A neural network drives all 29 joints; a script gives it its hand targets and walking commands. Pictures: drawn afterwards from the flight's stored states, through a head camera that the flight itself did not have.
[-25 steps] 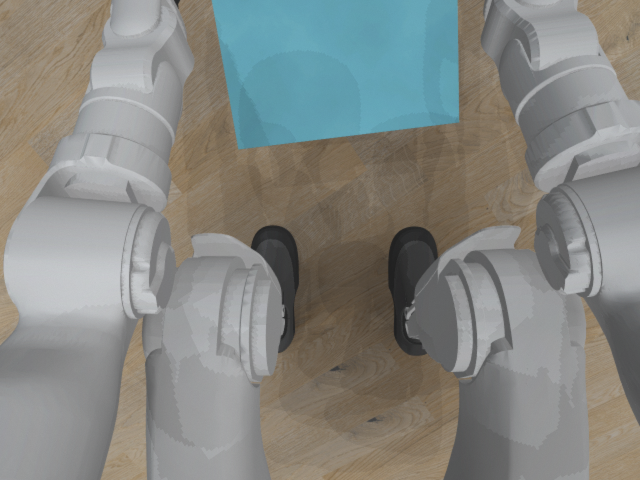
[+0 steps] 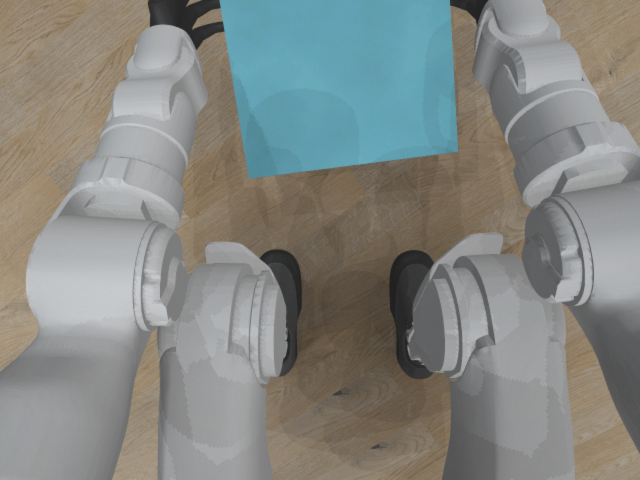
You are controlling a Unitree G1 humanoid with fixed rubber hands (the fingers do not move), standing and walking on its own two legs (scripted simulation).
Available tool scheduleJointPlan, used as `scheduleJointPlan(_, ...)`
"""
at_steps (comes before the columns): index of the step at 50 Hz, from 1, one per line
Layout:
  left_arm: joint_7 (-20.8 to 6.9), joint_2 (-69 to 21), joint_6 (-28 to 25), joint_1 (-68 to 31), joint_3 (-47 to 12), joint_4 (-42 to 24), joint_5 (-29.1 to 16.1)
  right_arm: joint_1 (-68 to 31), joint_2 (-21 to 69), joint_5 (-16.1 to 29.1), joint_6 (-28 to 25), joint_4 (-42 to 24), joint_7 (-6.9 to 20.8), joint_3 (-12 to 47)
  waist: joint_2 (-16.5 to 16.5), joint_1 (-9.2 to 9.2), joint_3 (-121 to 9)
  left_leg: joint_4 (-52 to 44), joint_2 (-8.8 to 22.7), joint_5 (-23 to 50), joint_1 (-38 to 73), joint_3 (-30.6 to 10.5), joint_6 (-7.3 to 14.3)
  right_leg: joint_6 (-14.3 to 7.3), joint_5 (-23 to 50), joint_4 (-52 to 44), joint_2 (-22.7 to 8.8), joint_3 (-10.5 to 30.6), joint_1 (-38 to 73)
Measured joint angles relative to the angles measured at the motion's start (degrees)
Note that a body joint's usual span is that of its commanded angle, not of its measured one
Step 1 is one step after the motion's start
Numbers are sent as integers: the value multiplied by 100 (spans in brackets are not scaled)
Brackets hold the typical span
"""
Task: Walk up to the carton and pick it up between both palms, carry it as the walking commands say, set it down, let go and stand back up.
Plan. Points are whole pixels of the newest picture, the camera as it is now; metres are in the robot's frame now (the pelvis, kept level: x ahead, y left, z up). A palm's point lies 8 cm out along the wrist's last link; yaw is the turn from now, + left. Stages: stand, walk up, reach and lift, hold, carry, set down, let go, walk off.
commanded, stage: reach and lift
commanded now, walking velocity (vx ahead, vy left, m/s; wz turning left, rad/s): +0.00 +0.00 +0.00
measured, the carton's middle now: (337, 64) +0.51 +0.00 -0.25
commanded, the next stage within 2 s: none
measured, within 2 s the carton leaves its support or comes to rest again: leaves its support in 0.28 s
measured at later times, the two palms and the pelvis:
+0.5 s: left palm (172, 16) +0.54 +0.15 -0.15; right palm out of the picture +0.55 -0.15 -0.15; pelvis -0.01 +0.00 +0.00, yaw -1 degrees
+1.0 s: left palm out of the picture +0.54 +0.14 -0.10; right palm out of the picture +0.54 -0.14 -0.10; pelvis -0.02 +0.01 +0.03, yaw -2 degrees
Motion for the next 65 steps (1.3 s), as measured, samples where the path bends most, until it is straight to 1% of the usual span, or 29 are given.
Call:
scheduleJointPlan(5,-58,-22,118,146,129,-87,148,216,66,-101,95,-156,83,-104,-35,-17,-174,64,-11,-67,-55,3,-10,4,-57,66,21,10,-66)
scheduleJointPlan(10,-62,-50,189,218,125,-175,199,289,82,-148,151,-219,74,-167,-63,5,-258,70,-13,-104,-74,1,-20,3,-79,72,42,17,-98)
scheduleJointPlan(13,-14,-61,206,261,71,-247,137,335,100,-154,155,-268,27,-170,-76,-3,-302,67,-21,-119,-79,0,-30,4,-90,72,52,24,-109)
scheduleJointPlan(17,92,-47,205,233,-4,-437,31,305,73,-27,179,-465,-97,-78,-70,-18,-126,52,-80,-117,52,-34,-80,41,-75,50,97,42,17)
scheduleJointPlan(19,162,-31,205,164,-8,-603,-31,223,19,68,192,-614,-158,-4,-97,-1,130,30,-135,118,233,-72,-110,63,-39,38,152,53,163)
scheduleJointPlan(21,183,-17,212,45,51,-670,-29,99,-11,78,211,-678,-189,-59,-141,8,368,51,-167,-53,383,-87,-161,80,11,25,191,74,280)
scheduleJointPlan(23,207,20,301,-64,42,-788,-26,0,-52,103,285,-786,-220,-63,-172,27,572,29,-176,-108,498,-98,-193,83,55,-14,224,85,383)
scheduleJointPlan(26,293,-42,443,37,108,-1053,19,53,-53,138,420,-975,-285,-62,-164,67,548,-30,-209,-55,528,-108,-227,114,121,-74,260,111,403)
scheduleJointPlan(29,356,-152,514,158,309,-1255,81,59,-28,73,540,-1104,-343,-123,-118,108,538,-97,-271,-3,574,-123,-252,158,180,-140,289,145,453)
scheduleJointPlan(33,395,-218,694,256,533,-1552,190,9,54,-129,695,-1227,-321,-335,-83,119,537,-192,-323,108,606,-132,-250,205,265,-235,300,170,510)
scheduleJointPlan(35,508,-242,776,240,624,-1686,232,-18,109,-216,756,-1325,-314,-442,-95,114,539,-235,-333,159,619,-139,-246,226,312,-287,308,175,534)
scheduleJointPlan(37,669,-277,844,156,752,-1720,338,-79,196,-401,792,-1345,-273,-644,-124,91,533,-273,-341,201,624,-144,-238,243,347,-334,314,179,552)
scheduleJointPlan(41,1151,-374,1040,5,822,-1871,563,-63,332,-670,929,-1557,-212,-938,-153,29,534,-346,-378,233,655,-168,-214,280,349,-432,310,176,630)
scheduleJointPlan(43,1223,-462,1122,-45,848,-1983,669,-2,363,-756,1007,-1695,-348,-1024,-140,28,535,-381,-398,225,682,-182,-198,302,324,-482,307,174,683)
scheduleJointPlan(48,1384,-636,1180,-74,837,-2160,828,116,444,-856,1171,-2023,-793,-1056,-121,6,536,-439,-421,153,790,-183,-143,365,229,-566,321,199,830)
scheduleJointPlan(52,1389,-742,1145,55,864,-2232,1015,280,496,-894,1143,-2140,-735,-1183,-137,41,532,-460,-415,63,914,-186,-127,383,157,-603,352,212,951)
scheduleJointPlan(56,1446,-823,1199,321,843,-2599,979,449,504,-772,1166,-2356,-738,-1073,-167,106,541,-513,-424,11,1049,-199,-165,388,134,-648,399,234,1055)
scheduleJointPlan(59,1446,-878,1200,558,922,-2967,861,560,588,-683,1204,-2626,-779,-1057,-195,112,550,-576,-439,14,1160,-216,-197,364,143,-700,408,236,1153)
scheduleJointPlan(61,1440,-944,1170,671,1003,-3124,867,598,644,-722,1203,-2724,-742,-1122,-214,112,547,-633,-451,37,1239,-224,-215,357,164,-745,410,241,1225)
scheduleJointPlan(65,1434,-1058,1236,684,1186,-3196,1005,530,700,-904,1236,-2651,-613,-1340,-248,93,537,-790,-482,143,1340,-253,-254,344,262,-886,406,241,1321)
